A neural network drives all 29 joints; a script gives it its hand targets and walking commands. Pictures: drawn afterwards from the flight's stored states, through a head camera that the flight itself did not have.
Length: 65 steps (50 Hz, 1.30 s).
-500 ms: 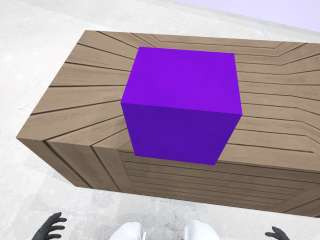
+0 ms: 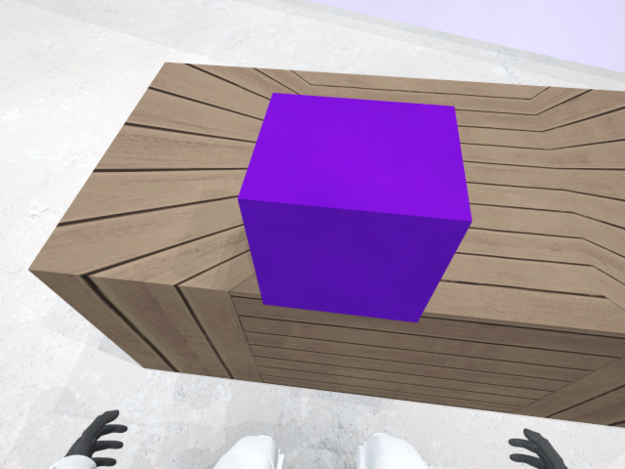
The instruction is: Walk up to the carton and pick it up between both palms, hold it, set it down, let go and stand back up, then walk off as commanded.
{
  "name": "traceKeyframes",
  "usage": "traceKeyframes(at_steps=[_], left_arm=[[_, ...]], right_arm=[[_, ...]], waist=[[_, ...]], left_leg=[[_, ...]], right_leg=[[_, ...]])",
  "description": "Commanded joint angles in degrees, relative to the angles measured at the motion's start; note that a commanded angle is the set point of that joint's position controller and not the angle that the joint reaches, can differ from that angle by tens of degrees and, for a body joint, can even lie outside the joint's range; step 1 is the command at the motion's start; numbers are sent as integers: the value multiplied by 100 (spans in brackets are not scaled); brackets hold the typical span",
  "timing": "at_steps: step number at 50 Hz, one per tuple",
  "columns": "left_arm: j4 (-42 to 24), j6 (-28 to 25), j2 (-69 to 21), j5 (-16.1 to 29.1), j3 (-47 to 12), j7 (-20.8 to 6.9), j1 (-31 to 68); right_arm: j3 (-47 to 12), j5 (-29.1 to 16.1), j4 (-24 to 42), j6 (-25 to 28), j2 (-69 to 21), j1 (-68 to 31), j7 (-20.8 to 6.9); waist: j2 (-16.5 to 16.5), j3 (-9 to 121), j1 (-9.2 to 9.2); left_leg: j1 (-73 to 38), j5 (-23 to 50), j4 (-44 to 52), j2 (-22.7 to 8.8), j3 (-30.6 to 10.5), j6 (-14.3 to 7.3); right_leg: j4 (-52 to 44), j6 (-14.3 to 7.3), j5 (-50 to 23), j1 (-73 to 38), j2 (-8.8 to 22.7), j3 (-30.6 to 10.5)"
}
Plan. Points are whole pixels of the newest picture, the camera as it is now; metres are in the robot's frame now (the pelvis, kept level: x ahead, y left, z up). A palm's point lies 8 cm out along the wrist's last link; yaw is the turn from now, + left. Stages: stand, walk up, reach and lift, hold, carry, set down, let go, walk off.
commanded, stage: reach and lift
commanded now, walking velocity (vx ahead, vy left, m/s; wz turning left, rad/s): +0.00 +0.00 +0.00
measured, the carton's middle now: (349, 215) +0.47 -0.03 +0.00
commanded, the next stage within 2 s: none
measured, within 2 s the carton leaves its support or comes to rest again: neither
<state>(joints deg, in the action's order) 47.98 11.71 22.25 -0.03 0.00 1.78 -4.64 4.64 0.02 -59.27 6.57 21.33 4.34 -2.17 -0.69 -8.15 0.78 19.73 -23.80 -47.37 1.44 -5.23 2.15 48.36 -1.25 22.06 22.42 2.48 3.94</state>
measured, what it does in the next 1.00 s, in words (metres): stands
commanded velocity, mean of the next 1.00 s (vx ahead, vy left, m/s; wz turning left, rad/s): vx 0.00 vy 0.00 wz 0.00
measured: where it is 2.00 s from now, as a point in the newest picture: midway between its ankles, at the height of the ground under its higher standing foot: outside the picture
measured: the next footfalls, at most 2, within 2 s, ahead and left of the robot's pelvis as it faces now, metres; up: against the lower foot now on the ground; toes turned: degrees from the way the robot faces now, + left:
none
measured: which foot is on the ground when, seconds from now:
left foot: down 0.00-1.00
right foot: down 0.00-1.00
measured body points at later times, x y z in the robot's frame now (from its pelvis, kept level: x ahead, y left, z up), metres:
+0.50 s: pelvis -0.02 -0.02 +0.01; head +0.01 -0.02 +0.46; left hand +0.13 +0.25 -0.09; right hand +0.11 -0.29 -0.09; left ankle +0.02 +0.14 -0.70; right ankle +0.04 -0.11 -0.70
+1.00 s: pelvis +0.00 -0.02 +0.02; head +0.02 -0.02 +0.47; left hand +0.19 +0.24 -0.04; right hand +0.17 -0.26 -0.06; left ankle +0.02 +0.15 -0.70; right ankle +0.04 -0.11 -0.70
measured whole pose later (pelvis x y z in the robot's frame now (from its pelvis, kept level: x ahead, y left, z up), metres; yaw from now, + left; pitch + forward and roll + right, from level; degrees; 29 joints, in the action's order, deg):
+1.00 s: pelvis +0.00 -0.02 +0.02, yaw +0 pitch -1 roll +2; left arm 29.4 -1.1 17.6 8.7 0.5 1.1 -9.1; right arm 5.3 0.0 -35.6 13.6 10.0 12.5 -0.4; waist 1.5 -2.9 0.8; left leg 18.5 -17.3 -35.9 0.1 -5.1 3.0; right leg 39.5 -2.1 16.7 22.5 1.3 3.9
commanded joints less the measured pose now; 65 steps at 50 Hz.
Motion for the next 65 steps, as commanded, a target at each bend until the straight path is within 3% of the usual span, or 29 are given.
traceKeyframes(at_steps=[1, 6, 9, 13, 15, 20, 25, 29, 34, 40, 45, 51, 57, 61, 65], left_arm=[[-2171, 849, 631, -203, 712, 147, 1298], [-2739, 965, 550, -346, 827, 93, 591], [-2572, 895, 562, -494, 1021, 34, 237], [-2453, 700, 611, -532, 1149, -47, -12], [-2529, 539, 657, -415, 1183, -51, 100], [-2893, 96, 706, 21, 1147, -4, 306], [-3197, -343, 742, 416, 1027, 49, 508], [-3237, -624, 695, 601, 920, 107, 542], [-3017, -861, 704, 812, 879, 75, 460], [-2782, -1107, 639, 1071, 728, 12, 331], [-2778, -1467, 605, 1196, 685, -27, 151], [-2746, -2200, 589, 1447, 600, -133, -146], [-2783, -3065, 581, 1566, 509, -228, -501], [-2834, -3536, 597, 1556, 443, -275, -690], [-2865, -3898, 584, 1594, 322, -318, -736]], right_arm=[[727, 621, 560, 745, 1168, -887, -210], [593, 242, 837, 824, 1022, -98, -149], [369, 50, 1062, 824, 857, 179, -72], [168, -5, 1617, 875, 605, 371, 25], [128, 37, 1994, 939, 437, 347, 86], [118, 146, 2902, 1037, -37, 508, 176], [164, 253, 3457, 984, -347, 491, 209], [197, 273, 3521, 868, -463, 466, 244], [145, 199, 3545, 759, -564, 429, 319], [87, -13, 3616, 812, -580, 337, 347], [92, -277, 3584, 1060, -577, 398, 333], [8, -611, 3512, 1560, -641, 595, 366], [-153, -972, 3322, 2145, -699, 840, 379], [-223, -1169, 3212, 2495, -719, 926, 366], [-278, -1290, 3157, 2751, -765, 885, 337]], waist=[[463, 1250, -312], [519, 1721, -190], [667, 1658, -127], [946, 1662, -3], [1044, 1655, 35], [1022, 1571, 76], [793, 1412, 29], [567, 1345, -40], [548, 1324, -56], [566, 1412, 4], [484, 1591, 73], [544, 1926, 89], [400, 2293, 50], [294, 2315, 2], [230, 2255, -69]], left_leg=[[925, 270, 786, -588, 753, -116], [-323, 1691, 843, -404, 699, 14], [-196, 1702, 1136, -179, 778, -65], [163, 1384, 1318, -10, 839, -180], [310, 1154, 1359, 37, 873, -231], [435, 670, 1497, 57, 993, -306], [687, 128, 1627, 4, 1080, -367], [913, -128, 1757, -48, 1119, -347], [963, -127, 1878, -34, 1100, -329], [793, 102, 2020, -5, 1000, -311], [566, 503, 2140, -9, 916, -260], [97, 1252, 2110, 21, 850, -149], [-72, 2035, 2003, 35, 777, -21], [-106, 2284, 1975, 52, 727, 35], [-251, 2379, 1965, 50, 690, 55]], right_leg=[[-504, -74, -443, -458, -261, 156], [-1030, -6, -1681, -842, -313, 74], [-1344, 107, -2195, -1472, -311, -140], [-1446, 219, -2323, -1997, -279, -416], [-1506, 269, -2108, -2063, -237, -564], [-1883, 283, -502, -1874, -120, -923], [-2128, 193, 849, -1664, -37, -1104], [-2181, 122, 1170, -1784, -33, -1142], [-2319, 134, 1235, -1869, 8, -1200], [-2382, 160, 752, -1892, 43, -1108], [-2327, 198, -178, -2019, 26, -937], [-2265, 285, -1602, -2122, 74, -867], [-2089, 287, -2804, -2547, 80, -903], [-2053, 250, -3058, -2713, 54, -917], [-2103, 197, -2790, -2599, -46, -848]])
